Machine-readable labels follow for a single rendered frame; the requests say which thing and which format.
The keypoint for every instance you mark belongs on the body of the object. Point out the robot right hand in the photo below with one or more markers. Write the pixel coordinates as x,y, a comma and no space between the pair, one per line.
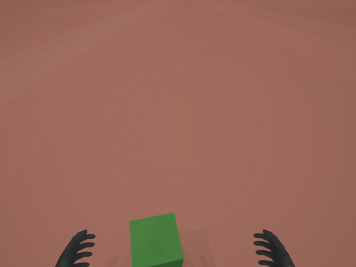
277,251

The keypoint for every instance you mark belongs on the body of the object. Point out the carton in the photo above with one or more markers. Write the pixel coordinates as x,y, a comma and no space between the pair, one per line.
155,242

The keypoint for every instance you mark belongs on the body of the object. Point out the robot left hand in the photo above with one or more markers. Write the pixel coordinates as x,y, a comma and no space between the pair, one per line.
70,255

